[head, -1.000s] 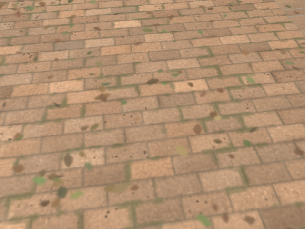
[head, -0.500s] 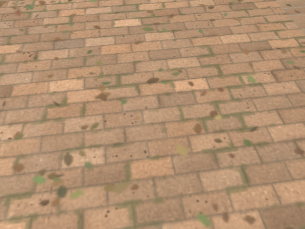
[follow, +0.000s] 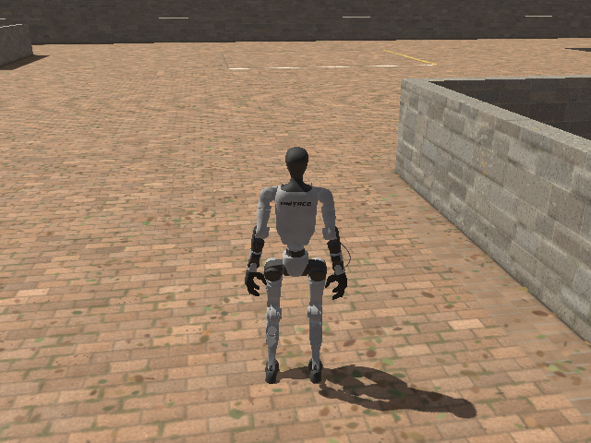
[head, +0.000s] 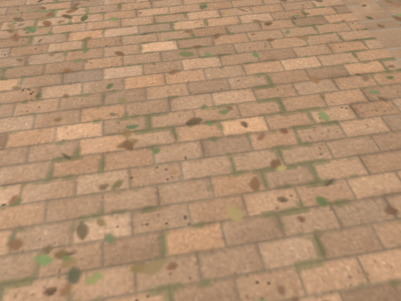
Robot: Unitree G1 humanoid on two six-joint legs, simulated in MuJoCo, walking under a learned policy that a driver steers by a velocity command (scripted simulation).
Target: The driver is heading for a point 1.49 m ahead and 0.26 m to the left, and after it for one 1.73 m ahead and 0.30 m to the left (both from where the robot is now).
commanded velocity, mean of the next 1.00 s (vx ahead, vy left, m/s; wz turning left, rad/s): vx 0.45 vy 0.00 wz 0.28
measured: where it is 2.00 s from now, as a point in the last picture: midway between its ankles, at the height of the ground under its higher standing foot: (156, 185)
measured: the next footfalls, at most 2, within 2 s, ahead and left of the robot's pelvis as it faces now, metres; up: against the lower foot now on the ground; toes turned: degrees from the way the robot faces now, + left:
left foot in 0.46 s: +0.40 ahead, +0.11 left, +0.00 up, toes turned +6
right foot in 0.96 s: +0.71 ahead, -0.03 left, +0.00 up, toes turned +22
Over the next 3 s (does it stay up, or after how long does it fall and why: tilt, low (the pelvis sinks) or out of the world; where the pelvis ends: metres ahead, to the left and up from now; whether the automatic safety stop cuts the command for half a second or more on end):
stays up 1.55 0.28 0.01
